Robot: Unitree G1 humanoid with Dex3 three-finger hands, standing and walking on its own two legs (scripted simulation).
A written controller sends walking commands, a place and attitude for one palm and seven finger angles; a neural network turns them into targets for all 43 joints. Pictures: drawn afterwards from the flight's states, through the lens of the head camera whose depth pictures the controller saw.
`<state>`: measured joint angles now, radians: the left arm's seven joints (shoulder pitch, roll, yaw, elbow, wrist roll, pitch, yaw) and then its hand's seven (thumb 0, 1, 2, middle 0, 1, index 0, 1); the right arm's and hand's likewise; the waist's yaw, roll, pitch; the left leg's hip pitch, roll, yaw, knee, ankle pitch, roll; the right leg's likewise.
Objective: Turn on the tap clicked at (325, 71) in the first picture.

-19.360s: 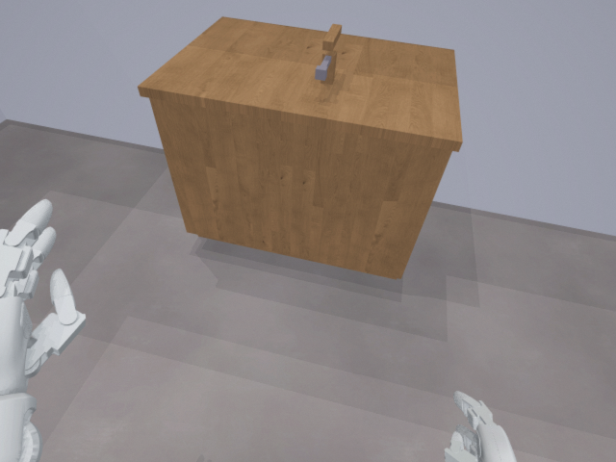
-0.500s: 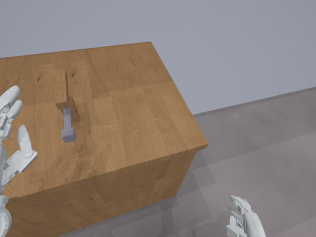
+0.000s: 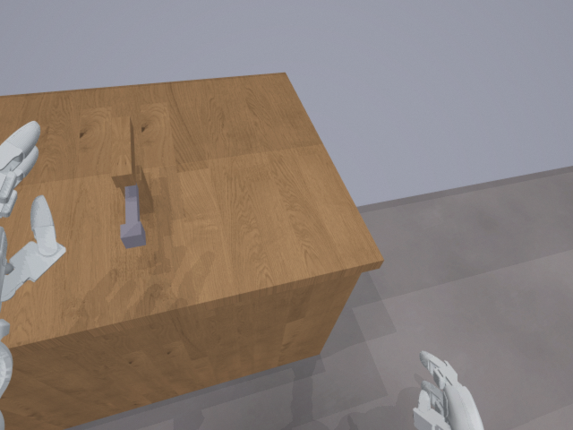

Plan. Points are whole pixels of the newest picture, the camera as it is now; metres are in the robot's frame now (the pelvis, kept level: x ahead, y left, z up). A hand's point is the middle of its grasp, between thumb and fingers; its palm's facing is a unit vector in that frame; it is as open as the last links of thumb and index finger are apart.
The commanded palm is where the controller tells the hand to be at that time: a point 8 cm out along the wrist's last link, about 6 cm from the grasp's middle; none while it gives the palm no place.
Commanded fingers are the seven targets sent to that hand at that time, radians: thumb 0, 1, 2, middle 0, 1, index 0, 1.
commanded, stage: come to a stop and stand still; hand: left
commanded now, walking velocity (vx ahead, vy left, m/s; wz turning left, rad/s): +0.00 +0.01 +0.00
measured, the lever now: (133, 235) +0.35 +0.27 +0.03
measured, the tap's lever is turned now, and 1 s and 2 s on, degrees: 0 0 0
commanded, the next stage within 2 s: look again from close up in 0.84 s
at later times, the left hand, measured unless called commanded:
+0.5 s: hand (64, 245) +0.24 +0.26 +0.17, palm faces +0.43 -0.86 -0.28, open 7.4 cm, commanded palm +0.18 +0.29 +0.17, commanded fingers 0.00 0.90 0.90 -0.20 -0.30 -0.20 -0.30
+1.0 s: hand (71, 262) +0.23 +0.26 +0.16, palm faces +0.38 -0.86 -0.34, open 7.4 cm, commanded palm +0.17 +0.29 +0.17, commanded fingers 0.00 0.90 0.90 -0.20 -0.30 -0.20 -0.30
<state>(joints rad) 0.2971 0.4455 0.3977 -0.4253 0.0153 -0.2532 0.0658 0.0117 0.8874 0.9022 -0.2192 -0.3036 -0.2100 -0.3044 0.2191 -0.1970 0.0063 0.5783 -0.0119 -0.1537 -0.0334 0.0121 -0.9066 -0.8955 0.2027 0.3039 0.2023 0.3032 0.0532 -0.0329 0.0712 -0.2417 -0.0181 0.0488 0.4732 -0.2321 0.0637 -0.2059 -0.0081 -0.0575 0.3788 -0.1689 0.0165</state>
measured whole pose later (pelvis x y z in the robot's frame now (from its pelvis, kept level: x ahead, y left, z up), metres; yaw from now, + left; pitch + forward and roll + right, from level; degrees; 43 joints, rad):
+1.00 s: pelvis +0.01 +0.01 +0.00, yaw -1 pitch -1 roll -2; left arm 0.41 0.35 0.35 -0.44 -0.05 -0.23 0.10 0.01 0.89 0.90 -0.21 -0.30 -0.21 -0.30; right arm 0.20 -0.19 0.02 0.58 0.00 -0.12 -0.03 0.01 -0.91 -0.90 0.20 0.30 0.20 0.30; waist 0.03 -0.02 0.05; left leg -0.20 -0.03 0.07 0.45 -0.24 0.07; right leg -0.18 -0.02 -0.04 0.37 -0.18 0.03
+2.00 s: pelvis +0.02 -0.06 +0.00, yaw +0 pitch +1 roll -1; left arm 0.47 0.34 0.34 -0.49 -0.08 -0.16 0.10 0.01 0.89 0.90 -0.22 -0.30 -0.21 -0.30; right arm 0.21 -0.23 -0.02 0.58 0.02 -0.08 -0.03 0.01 -0.91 -0.90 0.20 0.30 0.20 0.30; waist 0.00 0.01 0.04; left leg -0.26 0.06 0.01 0.54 -0.29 0.00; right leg -0.22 0.07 -0.09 0.43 -0.23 -0.07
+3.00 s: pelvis +0.01 +0.01 -0.01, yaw +1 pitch +2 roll -1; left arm 0.43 0.47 0.40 -0.47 -0.09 -0.27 0.11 0.01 0.89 0.90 -0.22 -0.30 -0.21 -0.30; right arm 0.17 -0.20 0.00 0.58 0.02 -0.13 0.06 0.01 -0.91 -0.90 0.20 0.30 0.20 0.30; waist 0.03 -0.03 0.06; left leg -0.31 -0.08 0.01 0.52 -0.25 0.08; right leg -0.28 -0.05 -0.05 0.50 -0.26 0.03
